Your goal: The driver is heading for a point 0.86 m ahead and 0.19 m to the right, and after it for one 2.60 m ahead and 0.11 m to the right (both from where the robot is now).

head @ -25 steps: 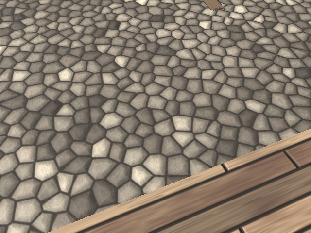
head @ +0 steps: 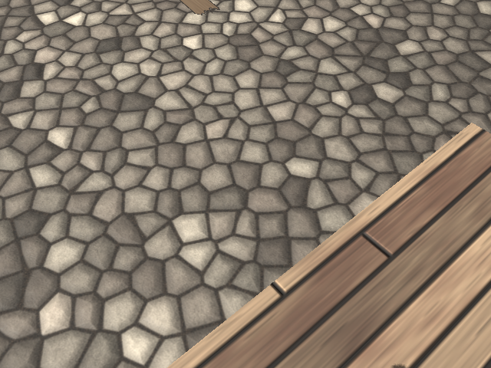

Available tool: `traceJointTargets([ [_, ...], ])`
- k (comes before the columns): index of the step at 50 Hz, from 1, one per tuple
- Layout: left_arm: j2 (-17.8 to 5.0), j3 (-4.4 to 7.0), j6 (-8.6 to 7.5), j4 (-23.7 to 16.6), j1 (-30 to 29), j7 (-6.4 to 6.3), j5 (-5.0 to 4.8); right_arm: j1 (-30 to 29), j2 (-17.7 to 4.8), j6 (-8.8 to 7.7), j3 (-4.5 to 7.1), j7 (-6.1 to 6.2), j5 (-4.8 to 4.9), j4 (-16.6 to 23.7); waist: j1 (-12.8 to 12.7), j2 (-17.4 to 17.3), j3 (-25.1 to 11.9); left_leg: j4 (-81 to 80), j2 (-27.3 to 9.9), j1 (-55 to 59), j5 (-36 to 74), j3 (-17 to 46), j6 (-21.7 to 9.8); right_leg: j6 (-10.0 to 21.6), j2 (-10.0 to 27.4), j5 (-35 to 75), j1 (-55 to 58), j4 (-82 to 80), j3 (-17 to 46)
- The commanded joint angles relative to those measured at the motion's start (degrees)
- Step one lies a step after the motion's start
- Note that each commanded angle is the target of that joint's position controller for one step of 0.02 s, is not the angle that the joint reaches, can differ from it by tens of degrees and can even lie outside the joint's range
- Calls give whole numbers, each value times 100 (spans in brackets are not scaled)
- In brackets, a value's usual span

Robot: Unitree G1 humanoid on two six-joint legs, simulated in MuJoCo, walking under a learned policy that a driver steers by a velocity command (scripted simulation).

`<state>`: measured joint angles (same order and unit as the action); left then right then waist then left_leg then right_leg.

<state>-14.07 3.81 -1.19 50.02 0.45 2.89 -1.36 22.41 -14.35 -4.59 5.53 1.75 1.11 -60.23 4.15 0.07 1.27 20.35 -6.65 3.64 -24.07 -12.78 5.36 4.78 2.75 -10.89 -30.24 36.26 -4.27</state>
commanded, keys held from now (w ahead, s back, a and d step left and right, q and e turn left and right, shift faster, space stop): w+e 0.52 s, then w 0.48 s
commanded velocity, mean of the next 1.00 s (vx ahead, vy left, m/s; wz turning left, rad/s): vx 0.49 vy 0.00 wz -0.41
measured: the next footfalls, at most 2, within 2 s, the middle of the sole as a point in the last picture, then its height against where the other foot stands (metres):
right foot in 0.02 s outside the picture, level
left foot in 0.54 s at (241, 355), level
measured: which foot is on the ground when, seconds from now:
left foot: down 0.00-0.04, up 0.06-0.52, down 0.54-1.00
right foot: up 0.00-0.00, down 0.02-0.54, up 0.56-1.00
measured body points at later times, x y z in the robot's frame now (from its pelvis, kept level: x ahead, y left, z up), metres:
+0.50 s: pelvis +0.27 -0.04 +0.01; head +0.30 -0.06 +0.46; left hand +0.34 +0.24 -0.11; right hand +0.46 -0.33 -0.06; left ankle +0.47 +0.04 -0.71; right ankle +0.12 -0.11 -0.72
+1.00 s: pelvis +0.52 -0.14 +0.01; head +0.54 -0.16 +0.46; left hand +0.83 -0.04 -0.06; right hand +0.38 -0.39 -0.12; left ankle +0.47 +0.03 -0.72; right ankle +0.59 -0.31 -0.71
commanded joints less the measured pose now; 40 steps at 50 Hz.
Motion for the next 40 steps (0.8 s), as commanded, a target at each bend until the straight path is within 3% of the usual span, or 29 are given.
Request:
traceJointTargets([
  [1,-1034,482,-5,93,1646,-53,-47,-327,-944,-4,130,-3,-41,433,-1243,-218,-756,2370,-697,-1616,4458,-77,-661,502,-589,46,3037,-235,-168],
  [2,-1765,651,8,138,2195,-168,-62,-385,-448,-64,-34,-10,-218,809,-1186,1332,-1133,4730,14,-3761,1238,-91,-224,1284,909,-929,4486,-993,2706],
  [3,-1821,558,-83,-13,2220,-138,6,-443,-285,-310,-133,-54,-88,1010,-1028,1470,-2003,5861,700,-4649,-962,1350,-255,1891,1769,-1747,5034,-2214,5345],
  [4,-1404,421,-179,18,2079,-114,60,-1007,-663,-443,-33,-93,132,1160,-1115,931,-1398,6138,444,-5321,-530,1674,-414,1597,1650,-1426,4802,-2332,4699],
  [5,-1111,343,-247,-32,1841,-116,50,-1094,-719,-518,-31,-98,134,1157,-966,748,-946,5883,178,-5386,-41,1626,-611,1366,1415,-868,4212,-2158,3811],
  [6,-928,284,-280,-187,1332,-104,54,-1059,-766,-529,14,-40,10,1066,-704,252,-663,5426,-47,-4968,399,1655,-650,1168,1143,-328,3376,-2129,3169],
  [7,-761,232,-298,-320,959,-106,95,-986,-822,-472,74,5,-73,1028,-470,282,-505,4970,-206,-4489,663,1698,-662,1062,919,165,2692,-2206,2688],
  [8,-688,206,-303,-395,835,-128,122,-934,-800,-390,94,4,-86,1053,-342,338,-459,4732,-253,-4158,802,1725,-640,1055,799,401,2313,-2336,2499],
  [10,-789,224,-341,-373,1010,-205,68,-1093,-646,-277,85,0,-147,1181,-290,262,-353,4175,-171,-4020,1034,1635,-489,1120,700,927,2001,-2476,2253],
  [13,-938,261,-352,-300,1437,-333,24,-1843,-533,-231,46,0,-200,1497,-462,220,-100,2887,60,-4277,1939,1560,-295,1042,546,1223,1955,-2533,2018],
  [17,-918,259,-310,-258,1787,-396,4,-2685,-368,-286,-68,-133,-117,1799,-749,436,86,1326,434,-3787,3040,1481,-327,781,334,799,1742,-2499,1883],
  [20,-901,264,-283,-170,2082,-405,-35,-3040,-466,-333,-92,-226,-64,2006,-869,441,116,874,540,-3671,3086,1595,-390,733,480,754,2105,-2230,2199],
  [24,-967,310,-187,-195,2170,-469,-13,-2895,-721,-429,-55,-298,-48,2104,-699,598,4,515,648,-3261,2277,1654,-564,626,688,1309,2732,-1532,2705],
  [25,-962,312,-170,-250,2093,-465,-1,-2498,-821,-456,-10,-283,-56,2023,-491,688,-178,383,731,-2677,2141,1544,-681,558,581,1865,2722,-1214,2721],
  [26,-830,262,-173,-348,1956,-433,22,-1773,-1025,-483,83,-249,-112,1867,-127,616,-684,348,591,-1527,2267,1589,-906,397,246,2319,2484,-409,2530],
  [27,-610,162,-189,-504,1860,-401,129,-736,-1341,-469,157,-204,-205,1755,303,193,-1603,654,-289,111,2098,2377,-1283,192,-109,1605,1704,1091,2078],
  [28,-111,25,-262,-557,2846,-375,-29,-143,-1686,-391,260,-227,-242,1510,-98,-1782,-2434,224,-1620,2171,1073,5054,-2264,-239,-948,-1704,-441,3025,1488],
  [29,-615,75,-288,-385,2926,-389,-129,-169,-1116,-359,130,-267,-107,1513,-29,-1518,-2179,-195,-1720,2043,-42,5804,-2210,-255,-562,-2217,-1157,3795,1657],
  [30,-955,157,-280,-432,2332,-384,-122,-510,-732,-328,27,-264,-65,1583,86,-842,-1264,-310,-1431,1228,-49,4903,-1935,-272,-357,-1716,-1375,3966,1591],
  [31,-923,155,-276,-536,1908,-399,-63,-863,-654,-281,-21,-270,-116,1629,-19,-314,-722,-428,-1181,358,518,4171,-1787,-291,-150,-1296,-1222,3850,1350],
  [32,-850,165,-298,-634,1617,-393,26,-1069,-586,-255,-50,-280,-157,1598,-134,-218,-314,-580,-980,-352,1139,3694,-1776,-290,-9,-1053,-1108,3509,1288],
  [33,-757,176,-290,-668,1614,-368,37,-1138,-523,-262,-89,-280,-218,1575,-299,-351,-234,-713,-807,-756,1503,3318,-1732,-260,149,-920,-832,3248,1264],
  [35,-506,130,-254,-680,1704,-339,10,-1092,-525,-286,-90,-299,-170,1480,-430,-514,-237,-946,-674,-1065,1846,2913,-1793,-263,257,-897,-594,2764,1084],
  [38,-352,36,-248,-879,1237,-312,97,-957,-840,-295,-5,-264,-97,1364,-392,-421,-134,-1253,-728,-1206,2215,2529,-1928,-368,423,-369,-717,1803,870],
  [40,-306,-22,-283,-965,876,-268,103,-886,-960,-244,24,-230,-63,1326,-296,-382,-99,-1333,-591,-1275,2305,2148,-1829,-396,411,319,-550,1024,745],
])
